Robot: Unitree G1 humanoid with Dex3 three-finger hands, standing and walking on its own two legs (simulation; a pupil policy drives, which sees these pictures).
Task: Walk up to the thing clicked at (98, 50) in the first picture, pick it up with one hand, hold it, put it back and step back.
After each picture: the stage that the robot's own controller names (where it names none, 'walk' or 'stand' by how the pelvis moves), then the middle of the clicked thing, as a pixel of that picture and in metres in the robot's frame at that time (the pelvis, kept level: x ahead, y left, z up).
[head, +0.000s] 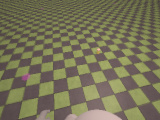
stand; (98, 51) +1.46 -0.17 -0.72
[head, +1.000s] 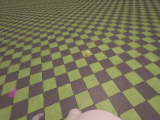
walk; (88, 53) +1.34 +0.16 -0.71
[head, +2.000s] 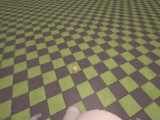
walk; (75, 69) +0.81 +0.28 -0.70
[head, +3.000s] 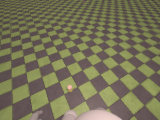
walk; (70, 88) +0.49 +0.25 -0.70
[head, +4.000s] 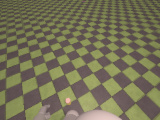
stand; (68, 101) +0.30 +0.25 -0.71
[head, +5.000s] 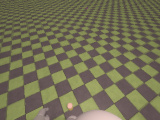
stand; (70, 106) +0.29 +0.21 -0.72
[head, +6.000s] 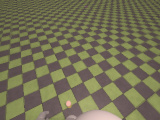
stand; (68, 104) +0.31 +0.23 -0.73
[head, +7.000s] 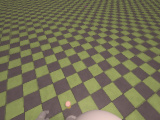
stand; (68, 104) +0.30 +0.24 -0.73
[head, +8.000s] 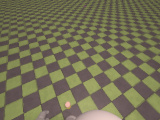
go down; (68, 105) +0.29 +0.24 -0.73
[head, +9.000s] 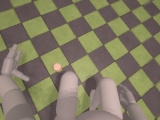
go down; (58, 67) +0.36 +0.28 -0.36
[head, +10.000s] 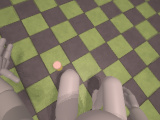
approach; (58, 66) +0.36 +0.29 -0.30
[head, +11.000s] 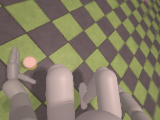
close in; (30, 63) +0.33 +0.32 -0.22
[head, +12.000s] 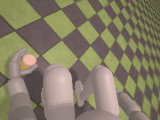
close; (26, 62) +0.34 +0.30 -0.21
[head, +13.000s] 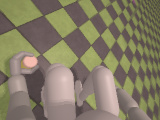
lift; (27, 63) +0.33 +0.30 -0.22
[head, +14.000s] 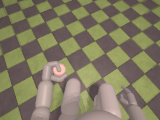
lift; (59, 73) +0.30 +0.21 -0.03
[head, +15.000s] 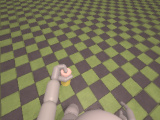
hold; (65, 77) +0.31 +0.17 -0.01
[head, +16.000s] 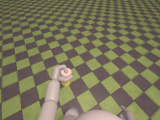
hold; (66, 77) +0.32 +0.18 -0.01
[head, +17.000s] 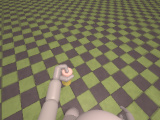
crouch; (66, 76) +0.32 +0.17 -0.01
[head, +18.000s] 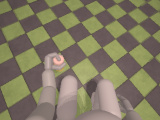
crouch; (59, 63) +0.38 +0.22 -0.10
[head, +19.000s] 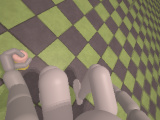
lower; (21, 60) +0.37 +0.31 -0.22
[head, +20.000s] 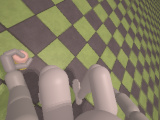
lower; (21, 60) +0.36 +0.31 -0.22
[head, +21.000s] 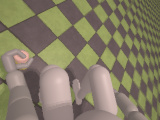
lower; (22, 60) +0.36 +0.31 -0.22
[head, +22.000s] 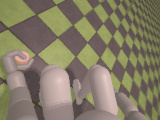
lower; (22, 61) +0.35 +0.31 -0.22
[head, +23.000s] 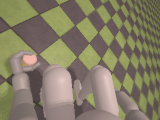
open; (28, 62) +0.34 +0.29 -0.22
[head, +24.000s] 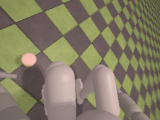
stand; (29, 60) +0.34 +0.29 -0.22
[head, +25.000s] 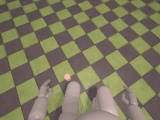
walk; (67, 77) +0.36 +0.23 -0.49
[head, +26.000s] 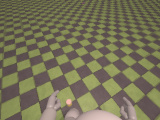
stand; (69, 102) +0.31 +0.21 -0.67
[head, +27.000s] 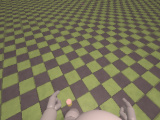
stand; (69, 102) +0.32 +0.21 -0.67
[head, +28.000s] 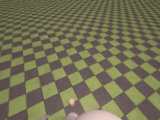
stand; (71, 102) +0.33 +0.20 -0.72
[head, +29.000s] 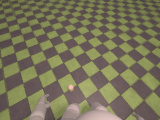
walk; (71, 88) +0.38 +0.19 -0.70
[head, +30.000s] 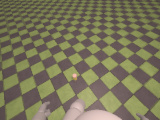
walk; (74, 77) +0.60 +0.25 -0.70
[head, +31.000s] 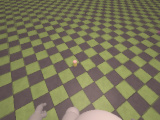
stand; (75, 63) +0.92 +0.25 -0.70
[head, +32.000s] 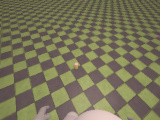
stand; (76, 65) +0.93 +0.24 -0.72
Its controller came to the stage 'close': yes
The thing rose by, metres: 0.70
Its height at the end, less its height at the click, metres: +0.00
